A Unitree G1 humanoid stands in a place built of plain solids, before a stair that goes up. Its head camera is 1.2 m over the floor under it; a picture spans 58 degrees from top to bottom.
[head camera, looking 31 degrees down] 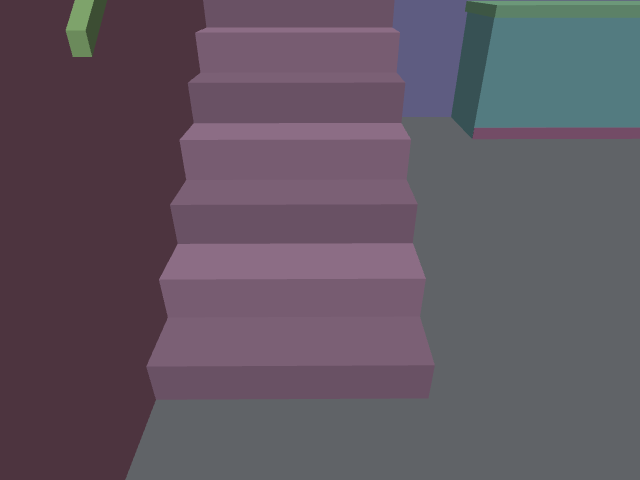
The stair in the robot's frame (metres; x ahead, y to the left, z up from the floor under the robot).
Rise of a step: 0.17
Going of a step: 0.23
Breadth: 0.91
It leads straight ahead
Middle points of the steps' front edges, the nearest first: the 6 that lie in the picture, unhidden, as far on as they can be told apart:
0.96 0.09 0.16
1.20 0.09 0.33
1.43 0.09 0.50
1.66 0.09 0.66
1.89 0.10 0.83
2.12 0.10 1.00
